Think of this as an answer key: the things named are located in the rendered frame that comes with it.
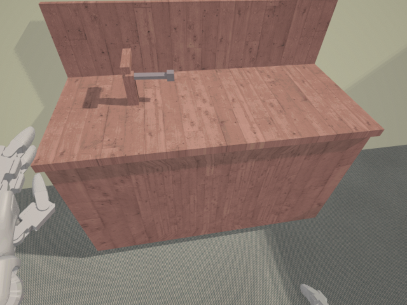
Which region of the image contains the robot right hand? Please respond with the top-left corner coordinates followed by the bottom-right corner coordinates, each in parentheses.
top-left (300, 284), bottom-right (329, 305)

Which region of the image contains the robot left hand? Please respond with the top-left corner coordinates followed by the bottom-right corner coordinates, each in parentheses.
top-left (0, 126), bottom-right (55, 256)

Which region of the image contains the counter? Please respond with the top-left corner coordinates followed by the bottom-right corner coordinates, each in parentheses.
top-left (31, 0), bottom-right (385, 251)

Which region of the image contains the left robot forearm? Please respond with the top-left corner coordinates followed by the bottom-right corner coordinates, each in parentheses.
top-left (0, 255), bottom-right (24, 305)

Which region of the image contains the tap lever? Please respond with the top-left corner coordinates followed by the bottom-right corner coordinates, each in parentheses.
top-left (134, 70), bottom-right (174, 81)

